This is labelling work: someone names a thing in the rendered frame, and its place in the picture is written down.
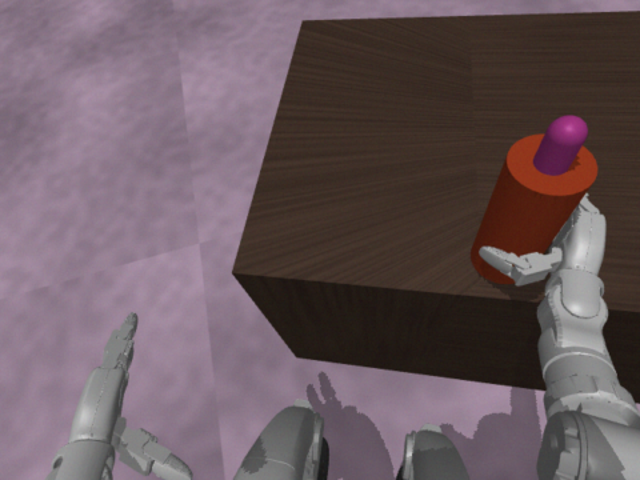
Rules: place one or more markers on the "bottle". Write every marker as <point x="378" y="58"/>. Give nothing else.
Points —
<point x="543" y="179"/>

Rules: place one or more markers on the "right robot arm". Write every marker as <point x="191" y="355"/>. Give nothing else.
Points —
<point x="593" y="423"/>

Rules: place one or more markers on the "left robot arm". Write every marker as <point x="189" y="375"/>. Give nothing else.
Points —
<point x="83" y="460"/>

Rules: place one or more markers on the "left robot hand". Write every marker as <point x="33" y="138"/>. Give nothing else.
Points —
<point x="98" y="413"/>

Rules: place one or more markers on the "right robot hand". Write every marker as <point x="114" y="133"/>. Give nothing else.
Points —
<point x="580" y="244"/>

